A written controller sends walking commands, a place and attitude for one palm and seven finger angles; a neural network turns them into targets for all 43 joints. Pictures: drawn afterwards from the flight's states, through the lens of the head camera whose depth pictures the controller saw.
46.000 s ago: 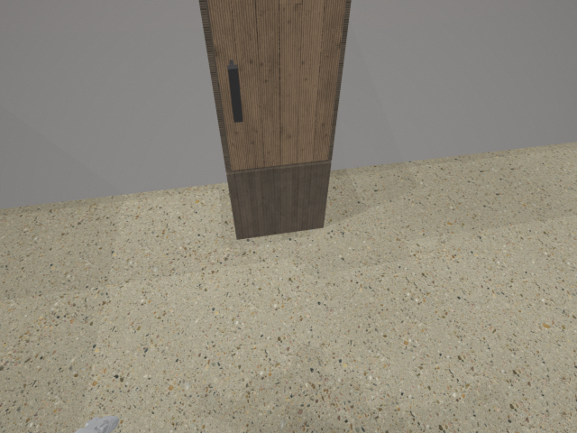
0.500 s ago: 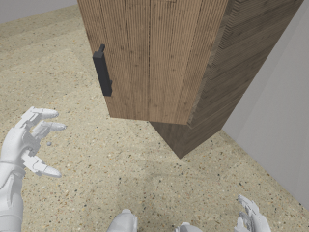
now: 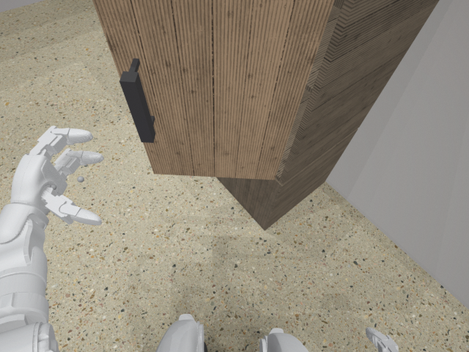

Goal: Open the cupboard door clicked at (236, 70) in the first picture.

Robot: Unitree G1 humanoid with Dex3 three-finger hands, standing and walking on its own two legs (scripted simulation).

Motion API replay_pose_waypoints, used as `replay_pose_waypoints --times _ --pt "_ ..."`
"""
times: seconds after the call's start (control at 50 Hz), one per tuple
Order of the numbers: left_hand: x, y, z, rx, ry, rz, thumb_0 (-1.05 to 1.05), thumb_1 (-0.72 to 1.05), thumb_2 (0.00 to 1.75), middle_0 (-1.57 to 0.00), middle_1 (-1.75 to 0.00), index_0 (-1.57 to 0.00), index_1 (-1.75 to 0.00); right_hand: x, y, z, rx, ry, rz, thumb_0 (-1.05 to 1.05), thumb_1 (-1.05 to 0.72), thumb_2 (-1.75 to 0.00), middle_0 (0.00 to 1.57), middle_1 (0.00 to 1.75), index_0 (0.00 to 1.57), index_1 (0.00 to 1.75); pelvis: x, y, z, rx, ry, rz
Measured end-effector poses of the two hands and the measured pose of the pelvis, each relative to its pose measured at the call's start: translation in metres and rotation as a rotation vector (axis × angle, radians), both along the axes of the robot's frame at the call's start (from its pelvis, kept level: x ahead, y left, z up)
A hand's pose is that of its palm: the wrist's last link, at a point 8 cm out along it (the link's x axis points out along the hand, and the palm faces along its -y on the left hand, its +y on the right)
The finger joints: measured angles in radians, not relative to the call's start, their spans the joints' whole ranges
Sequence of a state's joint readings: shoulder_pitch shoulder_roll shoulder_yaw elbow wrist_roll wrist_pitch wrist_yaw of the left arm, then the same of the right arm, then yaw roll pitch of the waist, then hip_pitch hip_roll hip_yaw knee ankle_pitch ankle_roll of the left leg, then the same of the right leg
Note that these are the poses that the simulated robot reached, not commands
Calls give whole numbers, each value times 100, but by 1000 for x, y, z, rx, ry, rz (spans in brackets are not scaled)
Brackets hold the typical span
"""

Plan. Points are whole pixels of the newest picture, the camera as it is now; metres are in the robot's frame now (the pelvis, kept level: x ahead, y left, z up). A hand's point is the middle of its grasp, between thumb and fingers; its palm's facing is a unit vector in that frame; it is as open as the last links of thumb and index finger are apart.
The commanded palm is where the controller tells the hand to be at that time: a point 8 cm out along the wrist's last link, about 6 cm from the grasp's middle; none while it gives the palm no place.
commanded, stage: move the hooked fingers beside the handle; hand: left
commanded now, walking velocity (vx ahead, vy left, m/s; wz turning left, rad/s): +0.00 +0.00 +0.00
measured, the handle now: (142, 103) +0.57 +0.20 +0.04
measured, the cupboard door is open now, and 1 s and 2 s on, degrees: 49 49 49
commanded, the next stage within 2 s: slide the fingers in behind the handle in 1.74 s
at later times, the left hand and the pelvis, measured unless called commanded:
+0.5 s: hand (92, 145) +0.45 +0.26 +0.06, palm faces -0.02 -1.00 -0.01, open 14.0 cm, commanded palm +0.43 +0.31 +0.06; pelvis -0.01 +0.00 -0.01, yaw -1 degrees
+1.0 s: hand (99, 115) +0.52 +0.27 +0.05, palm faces -0.03 -1.00 +0.00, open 14.0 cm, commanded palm +0.51 +0.30 +0.05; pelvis -0.01 +0.01 -0.03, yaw -3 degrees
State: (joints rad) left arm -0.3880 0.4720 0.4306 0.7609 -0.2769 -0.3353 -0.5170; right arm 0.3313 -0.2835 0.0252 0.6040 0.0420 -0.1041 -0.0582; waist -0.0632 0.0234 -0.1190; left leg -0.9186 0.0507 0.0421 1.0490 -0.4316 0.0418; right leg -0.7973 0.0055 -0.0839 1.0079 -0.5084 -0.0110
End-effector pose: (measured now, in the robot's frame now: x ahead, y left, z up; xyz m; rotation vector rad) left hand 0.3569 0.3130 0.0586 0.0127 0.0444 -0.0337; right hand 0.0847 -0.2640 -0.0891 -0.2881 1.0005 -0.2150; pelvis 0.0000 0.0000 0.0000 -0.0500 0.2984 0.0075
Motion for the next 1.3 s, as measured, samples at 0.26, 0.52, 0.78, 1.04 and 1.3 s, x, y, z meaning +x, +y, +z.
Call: replay_pose_waypoints --times 0.26,0.52,0.78,1.04,1.3 --pt "38 2 5 1 -19 19 -2 -50 30 -30 -120 -30 -120 -20 0 -5 -5 76 -38 1 -90 -90 21 30 21 30 -2 2 -4 -5 23 -10" --pt "72 -2 0 -2 -26 10 -2 -50 30 -30 -120 -30 -120 -55 -7 -16 -35 205 -78 1 -90 -90 21 30 21 30 -10 1 -15 -16 65 -11" --pt "112 6 1 -1 -15 20 -2 -50 30 -30 -120 -30 -120 -94 -5 -19 -50 316 -141 0 -90 -90 21 30 21 30 -11 3 -24 -33 115 -25" --pt "148 7 -6 -13 0 1 -2 -50 30 -30 -120 -30 -120 -113 6 -19 -61 408 -168 0 -90 -89 21 30 21 30 -9 11 -31 -51 170 -28" --pt "139 11 -8 -4 4 19 -2 -50 30 -30 -120 -30 -120 -106 21 -14 -12 422 -175 0 -90 -89 21 30 21 30 1 17 -20 -49 155 -36"
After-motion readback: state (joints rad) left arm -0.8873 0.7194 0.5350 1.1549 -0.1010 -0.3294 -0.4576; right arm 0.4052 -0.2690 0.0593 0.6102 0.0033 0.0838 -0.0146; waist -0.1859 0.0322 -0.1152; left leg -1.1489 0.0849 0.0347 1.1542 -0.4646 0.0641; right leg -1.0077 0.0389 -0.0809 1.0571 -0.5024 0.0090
